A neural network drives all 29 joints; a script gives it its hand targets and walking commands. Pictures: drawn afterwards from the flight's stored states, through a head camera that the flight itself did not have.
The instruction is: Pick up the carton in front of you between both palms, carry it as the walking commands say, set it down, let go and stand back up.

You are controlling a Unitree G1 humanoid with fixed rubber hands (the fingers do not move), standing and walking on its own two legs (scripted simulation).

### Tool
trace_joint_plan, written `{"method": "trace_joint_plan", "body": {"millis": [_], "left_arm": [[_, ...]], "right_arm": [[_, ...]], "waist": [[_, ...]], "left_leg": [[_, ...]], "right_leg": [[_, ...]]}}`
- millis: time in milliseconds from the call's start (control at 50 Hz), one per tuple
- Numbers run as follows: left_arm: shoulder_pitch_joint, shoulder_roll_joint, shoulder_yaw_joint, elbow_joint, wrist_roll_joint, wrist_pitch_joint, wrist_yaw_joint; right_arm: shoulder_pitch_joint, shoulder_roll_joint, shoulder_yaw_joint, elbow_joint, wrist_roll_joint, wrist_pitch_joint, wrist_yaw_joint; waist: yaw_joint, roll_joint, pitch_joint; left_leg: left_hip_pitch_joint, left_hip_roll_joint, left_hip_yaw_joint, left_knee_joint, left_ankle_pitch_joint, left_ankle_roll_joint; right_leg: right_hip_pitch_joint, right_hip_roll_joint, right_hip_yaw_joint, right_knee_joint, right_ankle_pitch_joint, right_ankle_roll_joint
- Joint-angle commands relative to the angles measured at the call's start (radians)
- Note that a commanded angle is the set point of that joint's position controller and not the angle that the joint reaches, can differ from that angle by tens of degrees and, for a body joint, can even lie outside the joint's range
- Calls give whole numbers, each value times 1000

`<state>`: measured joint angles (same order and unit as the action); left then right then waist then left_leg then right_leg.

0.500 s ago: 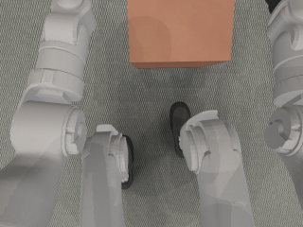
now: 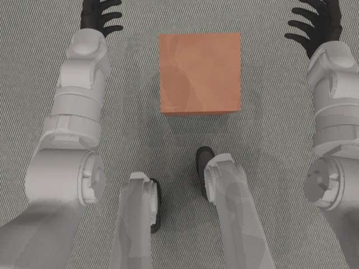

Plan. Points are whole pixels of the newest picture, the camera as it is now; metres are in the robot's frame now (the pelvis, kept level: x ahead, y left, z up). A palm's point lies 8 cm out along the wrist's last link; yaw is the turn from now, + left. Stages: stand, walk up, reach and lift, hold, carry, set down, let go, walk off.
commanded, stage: set down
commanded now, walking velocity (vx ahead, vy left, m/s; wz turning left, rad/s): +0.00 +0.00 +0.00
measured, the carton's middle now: (196, 82) +0.50 -0.12 -0.41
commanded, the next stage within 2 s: let go in 0.26 s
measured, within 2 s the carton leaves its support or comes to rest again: neither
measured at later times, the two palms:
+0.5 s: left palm (38, 21) +0.53 +0.10 +0.03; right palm out of the picture +0.45 -0.30 +0.02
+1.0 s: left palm out of the picture +0.36 +0.18 +0.13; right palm out of the picture +0.28 -0.26 +0.13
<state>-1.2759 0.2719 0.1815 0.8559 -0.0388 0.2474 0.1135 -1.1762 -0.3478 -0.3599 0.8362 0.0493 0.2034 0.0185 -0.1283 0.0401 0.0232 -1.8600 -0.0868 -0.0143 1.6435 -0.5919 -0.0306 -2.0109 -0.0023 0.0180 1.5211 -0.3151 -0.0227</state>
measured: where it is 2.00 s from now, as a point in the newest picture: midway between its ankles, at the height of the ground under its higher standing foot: (180, 198)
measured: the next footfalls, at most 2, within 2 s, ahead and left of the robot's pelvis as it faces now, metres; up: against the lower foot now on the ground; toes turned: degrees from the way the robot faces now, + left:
none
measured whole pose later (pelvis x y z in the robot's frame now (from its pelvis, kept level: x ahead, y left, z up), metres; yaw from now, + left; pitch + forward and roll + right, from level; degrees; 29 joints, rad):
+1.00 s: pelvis +0.09 -0.01 +0.22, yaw -4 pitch +15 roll +0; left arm -0.08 0.15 0.13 0.55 0.06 0.02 0.01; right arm 0.04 -0.20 -0.08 0.44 0.01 0.02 0.07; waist -0.07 0.01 0.04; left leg -0.53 -0.02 -0.07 0.63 -0.37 -0.01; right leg -0.68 0.03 0.00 0.59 -0.18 -0.03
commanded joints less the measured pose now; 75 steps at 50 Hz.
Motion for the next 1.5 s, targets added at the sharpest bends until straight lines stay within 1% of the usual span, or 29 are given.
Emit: {"method": "trace_joint_plan", "body": {"millis": [0,120,200,220,240,260,280,320,340,400,420,440,460,480,540,700,800,860,880,900,940,980,1020,1160,1200,1220,1380,1400,1480], "left_arm": [[-250,92,-2,-132,5,-20,-9],[-213,94,31,-124,26,-34,-21],[-181,94,39,-57,30,-37,-46],[-158,89,60,-75,45,-48,-47],[-164,57,31,-72,32,-50,-52],[-156,69,57,-80,57,-51,-46],[-111,4,18,-70,23,-52,-47],[-75,27,48,-101,66,-54,-40],[-22,7,74,-76,87,-53,-35],[122,-34,91,-160,135,-62,-10],[144,-33,91,-226,149,-70,-1],[210,-70,83,-246,149,-68,8],[248,-71,78,-294,159,-73,12],[291,-105,62,-287,156,-76,17],[426,-99,58,-364,163,-97,13],[767,-103,10,-383,129,-154,-46],[964,-63,-1,-368,119,-195,-77],[1060,-66,-18,-376,103,-224,-93],[1095,-74,-35,-390,99,-234,-101],[1137,-40,-29,-369,101,-243,-102],[1189,-36,-36,-404,105,-255,-112],[1242,-31,-42,-411,95,-263,-112],[1291,-27,-61,-439,88,-267,-115],[1419,-6,-112,-486,52,-231,-146],[1437,7,-120,-493,56,-215,-156],[1451,4,-109,-494,55,-207,-161],[1448,0,-136,-498,44,-155,-172],[1436,20,-123,-526,46,-156,-172],[1443,26,-128,-523,48,-146,-174]], "right_arm": [[-205,-151,-28,-118,-17,-16,10],[-164,-92,-13,-110,-24,-21,13],[-147,-78,-32,-98,-52,-30,11],[-119,-75,-23,-119,-58,-38,11],[-122,-93,-49,-92,-69,-43,17],[-111,-75,-49,-99,-66,-46,22],[-126,-99,-35,-126,-73,-52,29],[-51,-88,-36,-106,-94,-49,42],[-24,-55,-19,-96,-99,-49,54],[134,-66,-26,-138,-165,-57,77],[143,-65,-9,-175,-155,-59,88],[223,-85,-23,-191,-177,-66,94],[252,-50,25,-216,-157,-64,101],[286,-72,14,-213,-165,-74,104],[401,-57,57,-258,-151,-86,115],[749,0,157,-349,-80,-137,96],[968,36,213,-422,-56,-170,71],[1080,56,244,-416,-32,-185,57],[1097,37,225,-478,-46,-193,53],[1133,61,249,-472,-33,-202,48],[1196,65,263,-503,-34,-207,43],[1268,77,263,-518,-44,-208,40],[1305,72,287,-536,-38,-206,45],[1405,64,290,-525,-40,-170,47],[1419,59,283,-525,-41,-153,46],[1399,43,280,-527,-41,-142,47],[1385,46,288,-503,-58,-83,42],[1410,17,260,-512,-64,-82,41],[1399,49,293,-514,-56,-77,43]], "waist": [[-53,-3,-1163],[-22,-11,-1117],[-50,-29,-1077],[-19,-13,-1077],[-56,6,-1053],[-27,13,-1065],[-46,11,-1082],[-37,26,-1077],[-1,2,-1048],[-24,-14,-1072],[13,-8,-1048],[-37,-8,-1068],[2,-26,-1051],[-16,-17,-972],[21,-44,-927],[33,-72,-753],[49,-113,-607],[75,-71,-512],[42,-93,-507],[81,-63,-464],[76,-39,-399],[71,-77,-344],[102,-20,-295],[129,3,-98],[104,12,-53],[128,44,-41],[128,-2,42],[99,-5,34],[132,5,17]], "left_leg": [[148,-49,66,-281,149,-18],[248,-40,64,-387,166,-16],[300,-28,47,-482,191,-13],[300,-34,57,-495,211,-19],[304,-27,41,-520,203,-22],[367,-27,35,-550,216,-19],[408,-22,27,-578,250,-23],[478,-22,28,-608,271,-31],[484,-22,35,-641,292,-29],[533,-24,31,-708,336,-37],[565,-20,24,-727,362,-33],[624,-16,18,-748,359,-42],[648,-15,20,-769,362,-32],[627,-9,15,-792,367,-36],[635,-11,19,-846,378,-28],[764,6,10,-930,304,-1],[878,13,-4,-1017,279,19],[1001,34,-18,-1066,308,23],[1036,36,-28,-1079,308,24],[1096,36,-27,-1096,319,29],[1148,47,-37,-1135,331,31],[1234,58,-46,-1166,331,41],[1299,63,-44,-1200,368,38],[1413,87,-44,-1308,450,24],[1447,95,-49,-1329,420,27],[1444,95,-41,-1329,414,17],[1411,114,-55,-1359,412,38],[1424,110,-57,-1351,424,31],[1456,101,-54,-1326,475,31]], "right_leg": [[1148,37,-40,-89,436,41],[1229,41,-31,-228,396,53],[1284,37,-22,-321,421,52],[1324,29,-2,-344,467,37],[1319,27,-15,-349,448,40],[1312,32,-24,-373,435,42],[1343,35,-24,-399,463,33],[1367,33,-29,-434,455,36],[1373,33,-37,-453,466,34],[1547,33,-7,-510,573,17],[1544,32,-7,-526,555,18],[1595,35,-10,-546,560,20],[1612,33,-5,-567,559,18],[1610,32,-2,-582,563,13],[1733,16,33,-626,606,9],[1920,-15,106,-728,598,17],[1980,-12,97,-798,609,32],[1985,-7,84,-855,519,26],[2000,-2,82,-866,516,30],[2000,0,70,-892,477,32],[1993,7,61,-918,455,27],[1993,12,51,-951,415,28],[2024,29,29,-971,397,20],[2130,39,4,-1070,405,21],[2128,42,-7,-1078,364,22],[2153,47,-5,-1077,347,22],[2231,49,-7,-1072,336,26],[2225,53,-6,-1059,350,32],[2218,46,-2,-1062,357,30]]}}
